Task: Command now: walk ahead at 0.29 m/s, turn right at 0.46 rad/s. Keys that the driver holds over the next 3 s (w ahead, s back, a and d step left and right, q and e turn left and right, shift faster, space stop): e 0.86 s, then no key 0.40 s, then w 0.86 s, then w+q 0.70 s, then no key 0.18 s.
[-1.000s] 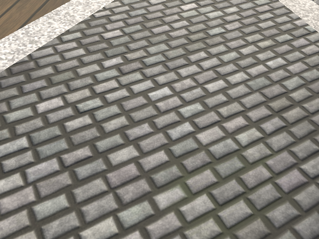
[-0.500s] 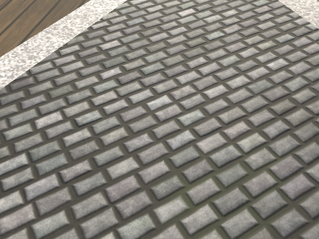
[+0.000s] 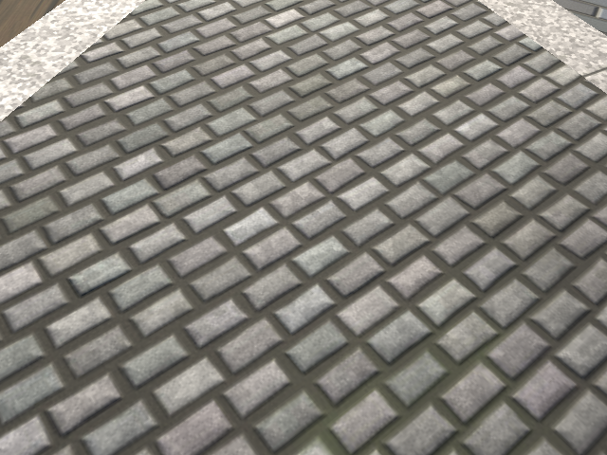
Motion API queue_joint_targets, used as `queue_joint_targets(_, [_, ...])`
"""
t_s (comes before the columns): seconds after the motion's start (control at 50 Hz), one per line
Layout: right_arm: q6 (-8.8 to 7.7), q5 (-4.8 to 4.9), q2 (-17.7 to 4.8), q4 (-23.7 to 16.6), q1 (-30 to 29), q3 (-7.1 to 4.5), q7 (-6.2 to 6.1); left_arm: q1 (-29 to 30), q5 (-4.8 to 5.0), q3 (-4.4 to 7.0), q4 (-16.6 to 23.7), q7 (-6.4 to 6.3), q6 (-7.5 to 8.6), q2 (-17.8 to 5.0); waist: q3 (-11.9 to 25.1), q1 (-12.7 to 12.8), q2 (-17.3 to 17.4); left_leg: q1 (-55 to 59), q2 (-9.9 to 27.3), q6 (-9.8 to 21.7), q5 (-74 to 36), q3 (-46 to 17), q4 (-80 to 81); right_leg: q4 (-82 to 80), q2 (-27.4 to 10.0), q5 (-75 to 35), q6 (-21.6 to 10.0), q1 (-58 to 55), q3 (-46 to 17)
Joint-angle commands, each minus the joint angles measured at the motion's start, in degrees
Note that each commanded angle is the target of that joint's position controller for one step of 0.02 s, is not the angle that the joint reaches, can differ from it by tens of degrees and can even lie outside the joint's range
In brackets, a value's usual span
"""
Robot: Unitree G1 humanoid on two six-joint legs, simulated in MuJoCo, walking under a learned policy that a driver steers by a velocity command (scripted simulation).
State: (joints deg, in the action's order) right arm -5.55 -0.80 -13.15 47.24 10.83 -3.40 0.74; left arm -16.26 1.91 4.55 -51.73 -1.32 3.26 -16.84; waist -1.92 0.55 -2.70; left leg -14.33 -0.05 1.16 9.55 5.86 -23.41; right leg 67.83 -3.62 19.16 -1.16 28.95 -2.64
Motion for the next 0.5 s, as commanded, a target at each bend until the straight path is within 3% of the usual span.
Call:
queue_joint_targets(0.02, [-1.17,-0.6,-6.3,-2.48,-3.35,-1.45,-0.75,-2.82,-0.39,0.89,3.94,-0.05,-1.4,-1.28,1.62,2.23,8.09,3.39,15.51,9.33,-26.58,-7.83,11.96,-1.47,-3.26,-3.29,1.16,5.59,-2.18])
queue_joint_targets(0.08, [-0.3,-0.32,-9.0,-1.91,-3.39,-2.2,-2.18,1.62,-1.3,0.36,7.17,0.93,-2.03,-0.38,1.55,1.81,6.91,3.06,15.06,9.92,-28.68,-1.85,12.04,-13.15,-3.14,-11.26,2.3,5.14,-0.23])
queue_joint_targets(0.14, [0.89,0.38,-10.74,-1.82,-3.25,-2.6,-3.13,6.84,-1.48,-0.07,9.91,2.52,-2.24,-0.41,2.37,-0.05,6.67,3.98,14.69,9.43,-27.82,1.95,10.86,-22.95,-2.14,-17.94,1.97,1.38,2.33])
queue_joint_targets(0.24, [3.0,2.41,-13.07,-1.39,-2.16,-3.49,-3.38,10.62,-1.65,1.0,14.32,4.28,-3.13,-3.62,2.94,-0.6,7.05,11.43,17.41,7.2,-28.75,2.25,2.33,-30.54,-0.09,-10.32,-1.13,0.41,4.76])
queue_joint_targets(0.28, [3.87,2.95,-12.72,-1.66,-2.38,-3.53,-3.5,4.79,-1.65,2.32,13.59,4.24,-2.84,-5.63,5.81,2.49,5.37,10.97,14.58,4.33,-32.59,4.51,-10.13,-38.29,3.9,-13.03,-3.93,-8.78,7.25])
queue_joint_targets(0.3, [3.93,1.83,-11.28,-1.38,1.35,-3.09,-3.2,-0.19,-1.79,4.1,12.75,3.15,-2.62,-10.36,9.56,3.74,-1.44,4.87,10.12,0.38,-24.03,6.23,-22.76,-41.66,2.57,-32.39,-6.71,-20.09,2.15])
queue_joint_targets(0.32, [3.62,-1.69,-6.21,-3.46,4.26,-1.34,-2.54,-0.91,-2.08,5.25,13.69,1.69,-2.93,-16.89,13.54,-0.12,-16.44,-15.08,2.14,-4.39,22.72,6.37,-42.64,-37.53,-12.09,-61.31,-15.62,-35.68,-18.06])
queue_joint_targets(0.34, [3.08,-0.53,-7.93,-4.41,3.57,-1.06,-1.82,-1.0,-2.82,4.17,15.95,2.14,-2.5,-14.94,24.5,1.85,-12.82,-22.65,-2.87,-4.86,32.9,-6.85,-54.5,-43.17,-18.9,-47.2,-24.59,-41.31,-34.38])
queue_joint_targets(0.36, [3.07,1.63,-10.77,-4.89,-1.27,-1.83,-1.47,0.88,-2.64,3.35,16.9,2.56,-2.12,-11.9,21.37,3.43,-4.48,-25.46,-0.55,-3.76,27.78,-10.61,-55.95,-45.62,-16.35,-39.78,-21.84,-38.01,-29.47])
queue_joint_targets(0.38, [3.34,1.78,-10.18,-5.56,-3.43,-1.71,-1.76,4.02,-1.6,2.88,16.99,2.27,-1.9,-10.05,16.31,2.12,-1.23,-26.59,1.2,-3.16,22.74,-10.65,-52.83,-46.14,-13.59,-32.29,-18.33,-32.65,-24.35])
queue_joint_targets(0.4, [3.9,0.91,-9.93,-4.92,-3.98,-1.78,-2.46,6.56,-0.95,2.39,17.33,1.84,-2.16,-8.46,12.58,0.83,1.88,-25.52,2.88,-3.36,19.49,-10.81,-48.58,-47.2,-11.31,-26.87,-15.58,-26.71,-21.26])
queue_joint_targets(0.42, [4.54,0.44,-10.55,-5.21,-4.07,-2.04,-2.98,8.68,-1.1,2.15,17.77,1.33,-2.53,-7.87,10.72,-0.66,0.72,-22.27,3.48,-3.37,17.15,-11.01,-44.52,-48.41,-9.57,-23.14,-14.34,-20.91,-19.43])
queue_joint_targets(0.46, [5.19,0.38,-9.55,-5.13,-2.81,-1.92,-3.09,9.8,-2.34,2.3,18.82,0.83,-2.9,-8.32,10.17,-1.96,-1.87,-17.37,1.83,-3.57,14.63,-9.87,-39.07,-49.6,-6.99,-22.44,-13.49,-15.63,-17.69])
queue_joint_targets(0.5, [5.23,0.43,-8.36,-4.99,-2.54,-1.55,-3.31,8.87,-2.21,2.78,19.19,0.27,-2.99,-9.32,10.81,-1.66,-2.3,-15.81,0.69,-4.31,13.59,-9.94,-33.31,-49.51,-6.13,-22.0,-13.43,-14.9,-17.3])
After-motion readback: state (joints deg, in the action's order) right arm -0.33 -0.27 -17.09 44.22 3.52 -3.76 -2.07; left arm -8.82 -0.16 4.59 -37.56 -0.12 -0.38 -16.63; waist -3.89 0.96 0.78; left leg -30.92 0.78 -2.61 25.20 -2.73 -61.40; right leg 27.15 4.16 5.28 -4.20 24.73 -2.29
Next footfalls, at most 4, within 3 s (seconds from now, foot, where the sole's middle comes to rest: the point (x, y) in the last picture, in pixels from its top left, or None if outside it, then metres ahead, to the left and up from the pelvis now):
0.30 right None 0.24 -0.14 -0.78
0.76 left None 0.27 0.08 -0.78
1.14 right None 0.12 -0.14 -0.78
1.58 left None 0.33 0.01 -0.78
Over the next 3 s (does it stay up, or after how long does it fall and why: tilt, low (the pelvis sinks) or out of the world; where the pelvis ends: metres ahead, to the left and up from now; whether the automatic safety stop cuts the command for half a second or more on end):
stays up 0.88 -0.40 0.00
